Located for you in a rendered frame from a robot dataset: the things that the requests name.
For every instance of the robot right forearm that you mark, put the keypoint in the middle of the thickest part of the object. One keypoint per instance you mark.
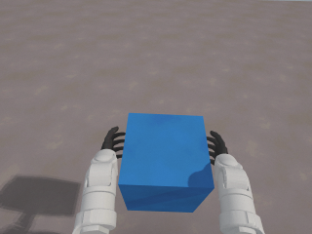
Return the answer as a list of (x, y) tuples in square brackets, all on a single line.
[(237, 212)]

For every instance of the carton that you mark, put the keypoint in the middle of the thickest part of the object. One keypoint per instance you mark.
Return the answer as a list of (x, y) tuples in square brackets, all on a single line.
[(166, 165)]

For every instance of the robot right hand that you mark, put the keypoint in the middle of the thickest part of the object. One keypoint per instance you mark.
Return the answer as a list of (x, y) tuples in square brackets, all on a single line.
[(218, 146)]

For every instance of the robot left forearm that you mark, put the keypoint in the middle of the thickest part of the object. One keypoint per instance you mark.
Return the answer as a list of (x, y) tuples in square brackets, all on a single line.
[(97, 214)]

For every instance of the robot left hand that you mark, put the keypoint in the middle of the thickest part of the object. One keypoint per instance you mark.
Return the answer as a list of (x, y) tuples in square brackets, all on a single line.
[(109, 141)]

